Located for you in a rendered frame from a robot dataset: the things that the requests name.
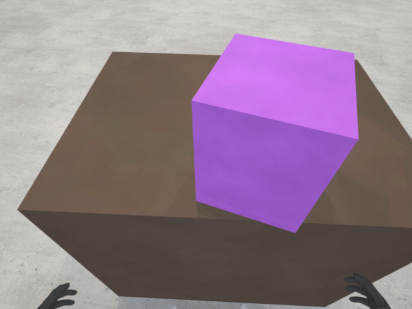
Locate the carton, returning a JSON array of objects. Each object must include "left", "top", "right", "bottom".
[{"left": 191, "top": 34, "right": 359, "bottom": 233}]

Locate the pedestal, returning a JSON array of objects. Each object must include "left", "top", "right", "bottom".
[{"left": 17, "top": 51, "right": 412, "bottom": 307}]

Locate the left robot hand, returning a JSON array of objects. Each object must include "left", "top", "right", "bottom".
[{"left": 38, "top": 283, "right": 77, "bottom": 309}]

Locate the right robot hand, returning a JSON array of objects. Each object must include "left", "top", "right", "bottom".
[{"left": 344, "top": 273, "right": 391, "bottom": 309}]

